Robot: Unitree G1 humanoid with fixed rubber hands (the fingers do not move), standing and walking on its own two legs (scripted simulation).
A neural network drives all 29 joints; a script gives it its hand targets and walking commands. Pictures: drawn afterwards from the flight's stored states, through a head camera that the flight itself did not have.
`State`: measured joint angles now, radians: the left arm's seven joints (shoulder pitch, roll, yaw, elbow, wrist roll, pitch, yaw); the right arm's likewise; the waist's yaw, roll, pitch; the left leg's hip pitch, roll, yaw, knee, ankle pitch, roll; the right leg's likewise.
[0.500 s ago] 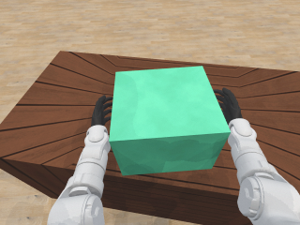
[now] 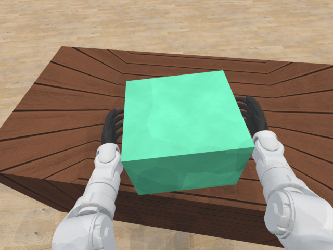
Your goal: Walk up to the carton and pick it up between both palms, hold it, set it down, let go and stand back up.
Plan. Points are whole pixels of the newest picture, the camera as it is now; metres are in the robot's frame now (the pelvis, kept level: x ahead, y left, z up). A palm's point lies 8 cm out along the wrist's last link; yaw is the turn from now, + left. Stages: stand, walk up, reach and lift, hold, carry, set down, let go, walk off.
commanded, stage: set down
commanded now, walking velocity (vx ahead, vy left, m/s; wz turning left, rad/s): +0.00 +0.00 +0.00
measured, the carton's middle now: (180, 132) +0.44 +0.02 -0.03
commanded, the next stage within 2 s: none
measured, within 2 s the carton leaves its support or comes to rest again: rests again in 0.14 s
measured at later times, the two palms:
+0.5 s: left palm (111, 141) +0.37 +0.19 +0.01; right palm (257, 132) +0.43 -0.17 +0.03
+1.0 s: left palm (112, 143) +0.37 +0.19 +0.01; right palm (256, 134) +0.42 -0.17 +0.02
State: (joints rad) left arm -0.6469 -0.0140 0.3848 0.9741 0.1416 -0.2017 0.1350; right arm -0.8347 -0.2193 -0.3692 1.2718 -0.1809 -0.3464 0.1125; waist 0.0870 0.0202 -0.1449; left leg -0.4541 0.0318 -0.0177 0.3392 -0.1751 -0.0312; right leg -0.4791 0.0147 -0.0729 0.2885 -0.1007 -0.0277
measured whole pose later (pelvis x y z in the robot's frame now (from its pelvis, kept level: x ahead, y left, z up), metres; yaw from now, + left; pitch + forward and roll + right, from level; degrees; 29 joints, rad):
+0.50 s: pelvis -0.01 +0.00 +0.00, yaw -2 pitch +20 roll +0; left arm -0.70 -0.01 0.39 1.07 0.11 -0.33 0.14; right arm -0.87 -0.25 -0.41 1.36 -0.19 -0.44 0.12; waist 0.12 0.02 -0.16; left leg -0.53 0.03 0.01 0.35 -0.16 -0.02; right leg -0.56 0.01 -0.04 0.30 -0.08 -0.02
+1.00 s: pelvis -0.01 +0.01 +0.00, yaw -1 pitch +20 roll +0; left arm -0.68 -0.02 0.45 1.07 0.15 -0.41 0.12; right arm -0.87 -0.22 -0.49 1.34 -0.25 -0.47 0.14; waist 0.10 0.01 -0.15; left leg -0.54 0.02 0.01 0.35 -0.16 -0.01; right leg -0.59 0.01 -0.04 0.32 -0.08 -0.02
